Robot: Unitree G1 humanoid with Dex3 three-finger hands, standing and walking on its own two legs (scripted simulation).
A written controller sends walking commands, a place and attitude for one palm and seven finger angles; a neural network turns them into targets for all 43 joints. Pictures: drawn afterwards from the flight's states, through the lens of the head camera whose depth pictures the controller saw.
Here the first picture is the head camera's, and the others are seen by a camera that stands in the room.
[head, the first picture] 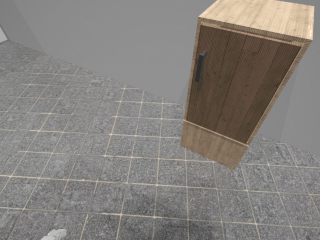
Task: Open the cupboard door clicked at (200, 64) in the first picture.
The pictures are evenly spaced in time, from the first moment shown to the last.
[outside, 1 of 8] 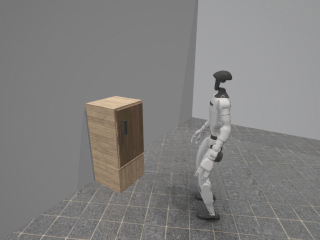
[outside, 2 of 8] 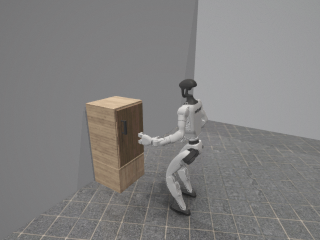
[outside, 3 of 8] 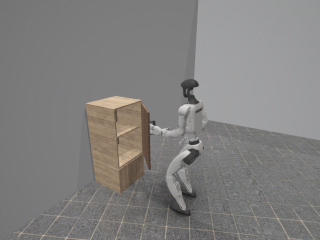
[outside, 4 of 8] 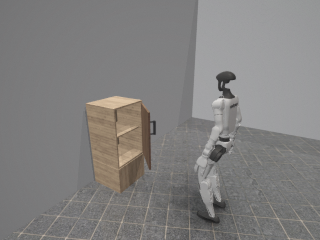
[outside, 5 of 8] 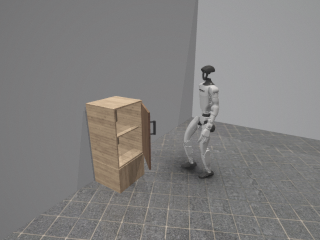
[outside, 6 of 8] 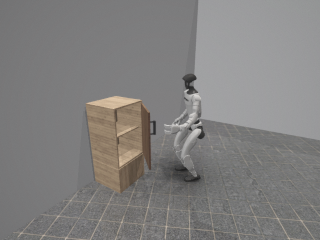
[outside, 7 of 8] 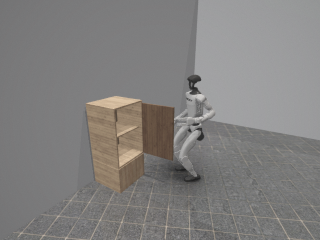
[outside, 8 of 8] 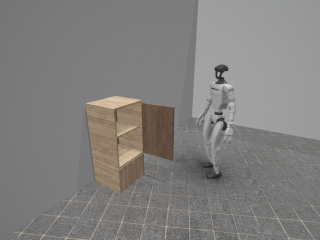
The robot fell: no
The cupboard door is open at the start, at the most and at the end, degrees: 0 93 93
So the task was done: yes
